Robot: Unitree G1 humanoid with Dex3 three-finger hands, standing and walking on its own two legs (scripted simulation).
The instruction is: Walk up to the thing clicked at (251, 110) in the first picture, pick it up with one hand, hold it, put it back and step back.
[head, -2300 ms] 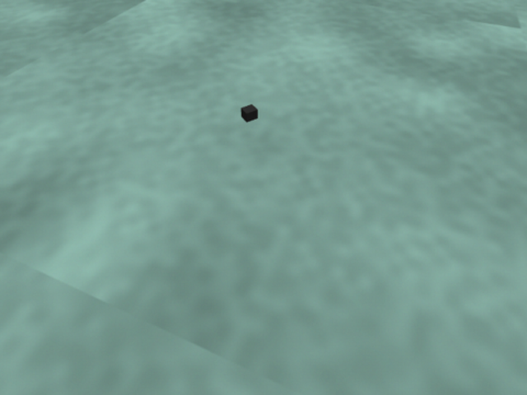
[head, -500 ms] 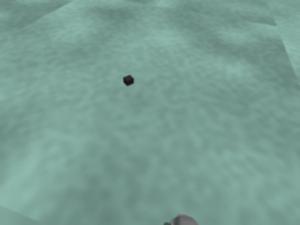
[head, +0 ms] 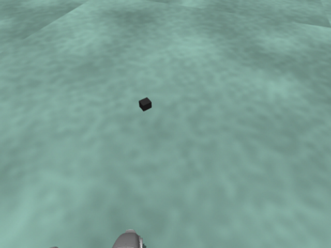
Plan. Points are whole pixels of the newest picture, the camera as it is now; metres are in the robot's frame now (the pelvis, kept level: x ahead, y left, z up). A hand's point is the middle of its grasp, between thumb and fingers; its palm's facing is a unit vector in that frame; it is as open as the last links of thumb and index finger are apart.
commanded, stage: walk up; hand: left
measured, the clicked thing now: (145, 104) +1.29 +0.23 -0.74
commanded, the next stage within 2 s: none
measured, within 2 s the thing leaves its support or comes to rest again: neither
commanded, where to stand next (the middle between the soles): +0.94 -0.01 m, yaw +0 degrees
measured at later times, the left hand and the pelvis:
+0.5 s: hand (80, 176) +0.34 +0.29 -0.14, palm faces -0.11 -0.93 -0.35, open 7.4 cm; pelvis +0.25 +0.02 +0.00, yaw -2 degrees
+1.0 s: hand (98, 139) +0.50 +0.28 -0.15, palm faces -0.02 -0.93 -0.35, open 7.4 cm; pelvis +0.46 +0.00 -0.01, yaw +0 degrees
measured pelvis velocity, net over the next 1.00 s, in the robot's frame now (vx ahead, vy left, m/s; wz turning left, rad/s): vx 0.46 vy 0.00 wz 0.00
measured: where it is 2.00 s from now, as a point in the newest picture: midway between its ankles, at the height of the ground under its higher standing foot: (174, 155)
